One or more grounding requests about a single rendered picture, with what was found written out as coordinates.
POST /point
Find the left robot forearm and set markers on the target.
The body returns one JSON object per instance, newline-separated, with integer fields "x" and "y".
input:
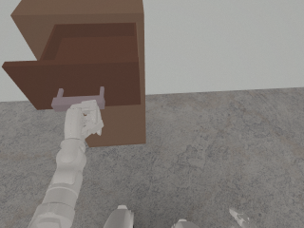
{"x": 57, "y": 208}

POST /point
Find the cabinet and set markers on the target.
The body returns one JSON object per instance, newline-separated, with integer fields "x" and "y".
{"x": 123, "y": 124}

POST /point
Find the robot left hand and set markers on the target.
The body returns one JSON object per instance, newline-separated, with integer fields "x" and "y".
{"x": 76, "y": 120}

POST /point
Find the robot right hand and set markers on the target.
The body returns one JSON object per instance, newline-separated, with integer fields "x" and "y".
{"x": 241, "y": 218}

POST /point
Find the robot left thigh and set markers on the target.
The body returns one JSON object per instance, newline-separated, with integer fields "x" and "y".
{"x": 120, "y": 218}

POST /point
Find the robot left shin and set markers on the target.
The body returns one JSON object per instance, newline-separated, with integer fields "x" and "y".
{"x": 122, "y": 207}

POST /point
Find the drawer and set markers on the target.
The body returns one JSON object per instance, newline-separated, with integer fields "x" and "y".
{"x": 80, "y": 58}

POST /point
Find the handle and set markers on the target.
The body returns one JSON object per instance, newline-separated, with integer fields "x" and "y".
{"x": 61, "y": 104}

